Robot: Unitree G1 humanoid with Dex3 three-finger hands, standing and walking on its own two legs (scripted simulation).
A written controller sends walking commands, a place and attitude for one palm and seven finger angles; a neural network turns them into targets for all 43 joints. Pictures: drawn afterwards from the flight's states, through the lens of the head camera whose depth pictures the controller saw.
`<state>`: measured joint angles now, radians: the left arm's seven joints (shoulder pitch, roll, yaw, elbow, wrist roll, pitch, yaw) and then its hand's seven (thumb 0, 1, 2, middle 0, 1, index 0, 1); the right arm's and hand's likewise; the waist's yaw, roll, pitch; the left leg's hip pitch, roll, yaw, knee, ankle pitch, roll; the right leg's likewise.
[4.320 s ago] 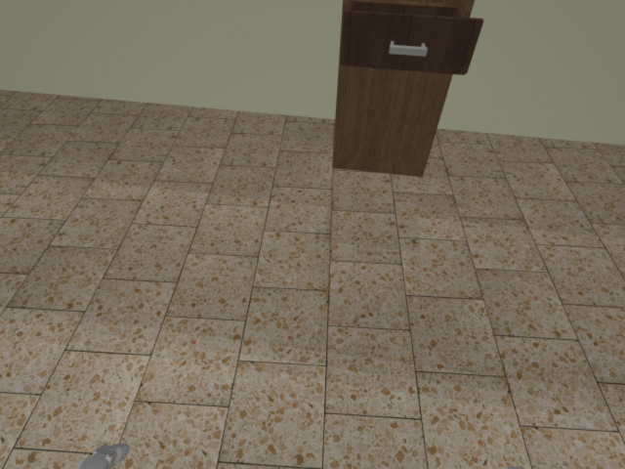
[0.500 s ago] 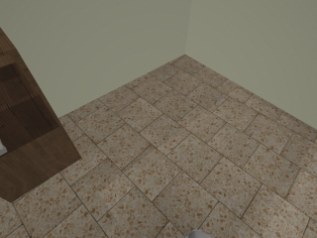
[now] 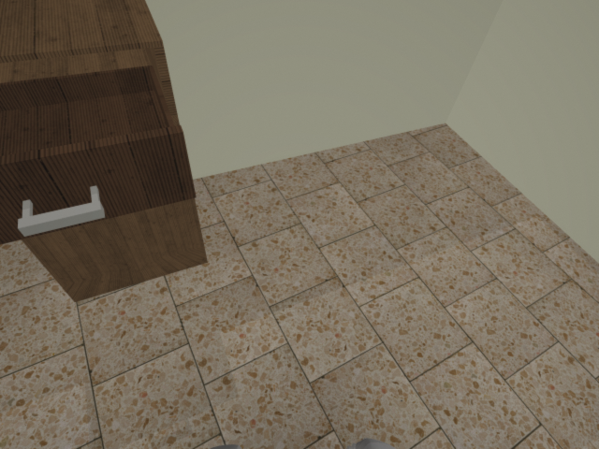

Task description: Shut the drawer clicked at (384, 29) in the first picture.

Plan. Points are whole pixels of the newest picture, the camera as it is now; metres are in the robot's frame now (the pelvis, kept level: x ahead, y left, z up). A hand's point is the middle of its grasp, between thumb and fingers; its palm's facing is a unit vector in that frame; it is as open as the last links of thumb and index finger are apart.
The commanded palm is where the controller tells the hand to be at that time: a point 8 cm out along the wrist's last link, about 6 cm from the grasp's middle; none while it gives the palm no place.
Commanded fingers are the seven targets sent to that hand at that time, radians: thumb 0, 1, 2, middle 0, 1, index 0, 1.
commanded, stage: turn to face it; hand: left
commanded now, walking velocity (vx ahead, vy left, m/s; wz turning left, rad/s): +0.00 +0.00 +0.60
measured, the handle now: (62, 208) +0.45 +0.40 +0.01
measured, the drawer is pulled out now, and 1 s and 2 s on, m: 0.30 0.30 0.30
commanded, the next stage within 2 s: take the last steps up to it in 0.58 s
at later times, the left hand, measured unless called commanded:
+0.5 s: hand out of the picture +0.02 +0.16 -0.12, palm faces +0.30 -0.90 -0.31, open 7.4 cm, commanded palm none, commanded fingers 0.00 0.90 0.90 -0.20 -0.30 -0.20 -0.30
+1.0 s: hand out of the picture -0.13 +0.18 -0.16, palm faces +0.46 -0.87 -0.19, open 7.4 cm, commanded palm none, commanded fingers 0.00 0.90 0.90 -0.20 -0.30 -0.20 -0.30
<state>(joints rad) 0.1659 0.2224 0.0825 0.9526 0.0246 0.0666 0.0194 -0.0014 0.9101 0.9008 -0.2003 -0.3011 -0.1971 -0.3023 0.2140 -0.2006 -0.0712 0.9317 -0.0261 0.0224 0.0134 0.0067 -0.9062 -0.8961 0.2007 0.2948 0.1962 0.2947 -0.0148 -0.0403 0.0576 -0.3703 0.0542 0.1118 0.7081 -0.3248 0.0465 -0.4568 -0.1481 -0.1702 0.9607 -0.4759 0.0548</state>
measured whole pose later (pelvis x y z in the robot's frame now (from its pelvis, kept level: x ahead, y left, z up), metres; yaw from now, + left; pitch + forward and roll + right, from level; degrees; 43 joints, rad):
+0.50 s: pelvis -0.02 -0.05 +0.02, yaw +17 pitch -1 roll +1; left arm 0.20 0.17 0.03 0.89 0.02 0.02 0.03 0.00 0.91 0.90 -0.20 -0.30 -0.20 -0.30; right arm 0.19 -0.26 -0.09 0.93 -0.02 0.08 0.02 0.01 -0.90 -0.90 0.20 0.30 0.20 0.30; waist -0.01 0.07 0.06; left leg -0.51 -0.05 -0.04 1.04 -0.39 -0.03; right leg -0.23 -0.05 -0.10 0.53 -0.29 -0.02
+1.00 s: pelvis -0.03 +0.00 +0.03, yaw +25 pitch -1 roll -2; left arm 0.31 0.24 0.05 1.06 0.03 0.03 -0.01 0.01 0.91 0.90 -0.20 -0.30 -0.19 -0.30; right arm 0.27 -0.16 -0.02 1.00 -0.02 -0.02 -0.01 0.01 -0.92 -0.90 0.20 0.30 0.20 0.30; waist 0.02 -0.04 0.03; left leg -0.07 -0.01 0.05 0.39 -0.30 0.06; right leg -0.47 -0.09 -0.07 1.03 -0.34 0.02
